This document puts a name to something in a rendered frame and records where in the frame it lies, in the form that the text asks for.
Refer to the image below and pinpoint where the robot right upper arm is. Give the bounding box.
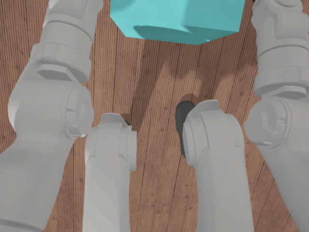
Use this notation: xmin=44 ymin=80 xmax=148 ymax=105
xmin=244 ymin=96 xmax=309 ymax=232

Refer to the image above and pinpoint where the robot right thigh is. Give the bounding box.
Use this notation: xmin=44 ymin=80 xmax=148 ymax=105
xmin=183 ymin=109 xmax=254 ymax=232

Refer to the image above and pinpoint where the robot left upper arm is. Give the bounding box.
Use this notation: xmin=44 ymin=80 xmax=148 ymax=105
xmin=0 ymin=77 xmax=94 ymax=232

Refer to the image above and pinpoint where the left robot forearm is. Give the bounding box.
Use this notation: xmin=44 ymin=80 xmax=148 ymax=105
xmin=8 ymin=0 xmax=103 ymax=123

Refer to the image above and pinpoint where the carton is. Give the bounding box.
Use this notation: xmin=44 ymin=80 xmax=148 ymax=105
xmin=110 ymin=0 xmax=245 ymax=45

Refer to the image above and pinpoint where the right robot forearm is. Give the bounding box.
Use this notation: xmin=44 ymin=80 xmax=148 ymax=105
xmin=251 ymin=0 xmax=309 ymax=102

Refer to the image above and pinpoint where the robot right foot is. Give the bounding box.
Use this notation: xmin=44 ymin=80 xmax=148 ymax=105
xmin=175 ymin=101 xmax=195 ymax=158

